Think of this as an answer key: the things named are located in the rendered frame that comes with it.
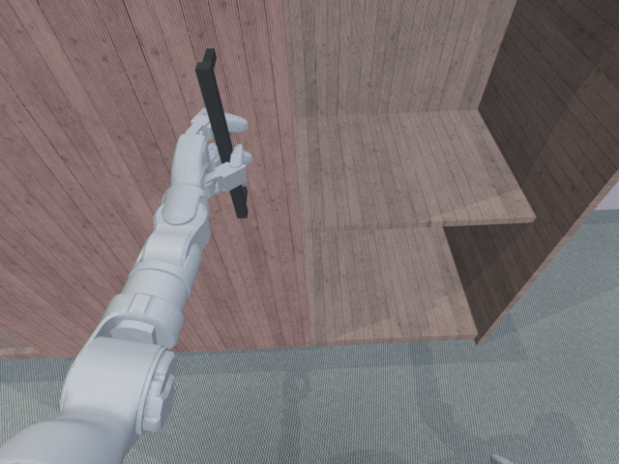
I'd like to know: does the wardrobe door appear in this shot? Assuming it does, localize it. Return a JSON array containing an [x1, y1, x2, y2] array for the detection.
[[0, 0, 310, 358], [0, 328, 30, 348]]

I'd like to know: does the robot left upper arm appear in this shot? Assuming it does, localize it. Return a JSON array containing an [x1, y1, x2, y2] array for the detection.
[[0, 336, 177, 464]]

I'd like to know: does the robot left hand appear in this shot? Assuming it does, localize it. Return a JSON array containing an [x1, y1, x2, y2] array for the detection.
[[170, 108, 252, 200]]

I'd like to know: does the robot left forearm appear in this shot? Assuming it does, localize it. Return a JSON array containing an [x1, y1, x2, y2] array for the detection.
[[60, 185, 211, 414]]

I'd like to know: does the handle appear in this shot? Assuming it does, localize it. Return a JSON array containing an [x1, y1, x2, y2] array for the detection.
[[195, 48, 248, 218]]

